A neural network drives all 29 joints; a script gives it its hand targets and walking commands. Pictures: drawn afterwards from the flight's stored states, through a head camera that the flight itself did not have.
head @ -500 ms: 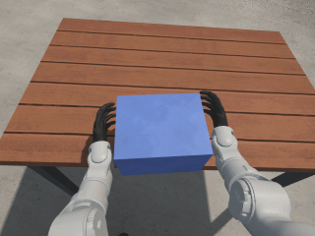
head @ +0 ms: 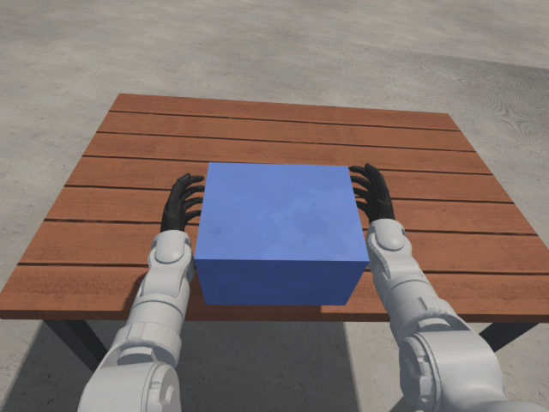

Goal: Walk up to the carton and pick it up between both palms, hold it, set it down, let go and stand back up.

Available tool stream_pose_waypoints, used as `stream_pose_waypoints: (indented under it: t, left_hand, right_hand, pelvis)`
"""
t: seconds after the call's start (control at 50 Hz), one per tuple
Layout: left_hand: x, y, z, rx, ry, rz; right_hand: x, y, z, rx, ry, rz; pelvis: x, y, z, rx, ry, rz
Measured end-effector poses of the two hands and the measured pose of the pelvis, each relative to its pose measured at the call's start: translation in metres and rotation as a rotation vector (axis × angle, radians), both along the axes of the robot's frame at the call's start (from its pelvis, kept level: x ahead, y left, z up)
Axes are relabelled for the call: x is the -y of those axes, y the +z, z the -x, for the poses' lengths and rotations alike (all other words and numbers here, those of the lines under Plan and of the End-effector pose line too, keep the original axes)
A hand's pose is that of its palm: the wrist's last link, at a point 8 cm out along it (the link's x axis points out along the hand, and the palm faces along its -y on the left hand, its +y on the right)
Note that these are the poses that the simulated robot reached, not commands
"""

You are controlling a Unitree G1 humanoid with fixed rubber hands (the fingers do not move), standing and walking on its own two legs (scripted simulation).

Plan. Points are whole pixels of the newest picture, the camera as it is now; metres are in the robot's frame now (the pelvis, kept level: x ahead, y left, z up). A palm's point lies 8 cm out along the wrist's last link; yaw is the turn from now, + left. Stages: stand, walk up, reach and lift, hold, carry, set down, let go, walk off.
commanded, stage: reach and lift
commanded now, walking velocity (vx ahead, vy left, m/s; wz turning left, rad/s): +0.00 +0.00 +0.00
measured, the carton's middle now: (277, 234) +0.38 +0.01 +0.06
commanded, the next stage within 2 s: hold in 1.30 s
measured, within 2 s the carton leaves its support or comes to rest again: neither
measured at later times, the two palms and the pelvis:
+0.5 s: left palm (153, 216) +0.34 +0.18 +0.13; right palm (380, 220) +0.36 -0.13 +0.14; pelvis -0.02 +0.01 +0.00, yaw +2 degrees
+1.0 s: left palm (150, 201) +0.35 +0.19 +0.15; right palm (384, 209) +0.36 -0.13 +0.15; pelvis -0.01 +0.01 +0.00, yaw +2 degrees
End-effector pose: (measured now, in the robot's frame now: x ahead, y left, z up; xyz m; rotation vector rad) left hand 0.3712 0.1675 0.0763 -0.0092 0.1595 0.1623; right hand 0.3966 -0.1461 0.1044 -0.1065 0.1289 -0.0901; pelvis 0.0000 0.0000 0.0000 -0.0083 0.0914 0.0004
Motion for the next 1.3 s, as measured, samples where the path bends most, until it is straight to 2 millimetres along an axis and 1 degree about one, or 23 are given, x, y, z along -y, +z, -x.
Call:
stream_pose_waypoints:
  t: [0.08,0.28,0.4,0.54,0.62,0.74,0.88,1.1,1.3]
  left_hand:
    - [-0.003,0.013,0.005,0.006,-0.007,-0.02]
    - [-0.011,0.033,0.02,-0.015,-0.025,-0.014]
    - [-0.016,0.045,0.025,-0.02,-0.03,-0.025]
    - [-0.017,0.055,0.029,-0.042,-0.05,-0.059]
    - [-0.018,0.064,0.028,-0.044,-0.053,-0.071]
    - [-0.018,0.077,0.025,-0.037,-0.046,-0.071]
    - [-0.019,0.08,0.024,-0.033,-0.041,-0.067]
    - [-0.017,0.078,0.026,-0.029,-0.045,-0.069]
    - [-0.015,0.086,0.026,-0.023,-0.042,-0.066]
  right_hand:
    - [-0.003,0.011,0.006,0.008,-0.006,-0.017]
    - [-0.01,0.025,0.026,-0.008,-0.023,-0.021]
    - [-0.014,0.031,0.034,-0.009,-0.026,-0.021]
    - [-0.015,0.031,0.042,-0.029,-0.042,-0.055]
    - [-0.015,0.033,0.043,-0.03,-0.049,-0.078]
    - [-0.016,0.042,0.039,-0.022,-0.045,-0.085]
    - [-0.016,0.049,0.035,-0.016,-0.036,-0.078]
    - [-0.014,0.048,0.037,-0.008,-0.035,-0.077]
    - [-0.012,0.055,0.036,-0.001,-0.034,-0.084]
  pelvis:
    - [-0.001,0.001,0.0,0.051,0.005,0.001]
    - [-0.004,0.001,0.006,0.144,0.019,-0.002]
    - [-0.006,0.0,0.011,0.161,0.024,-0.002]
    - [-0.01,0.0,0.016,0.168,0.035,0.0]
    - [-0.013,0.0,0.017,0.168,0.033,0.0]
    - [-0.016,0.0,0.016,0.175,0.025,-0.002]
    - [-0.014,0.0,0.012,0.195,0.029,-0.003]
    - [-0.009,-0.001,0.007,0.212,0.042,-0.004]
    - [-0.007,-0.001,0.008,0.21,0.041,-0.005]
